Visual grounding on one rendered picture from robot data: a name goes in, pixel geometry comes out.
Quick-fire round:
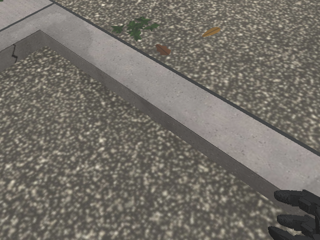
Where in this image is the robot right hand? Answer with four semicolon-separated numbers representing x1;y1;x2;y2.
268;189;320;240

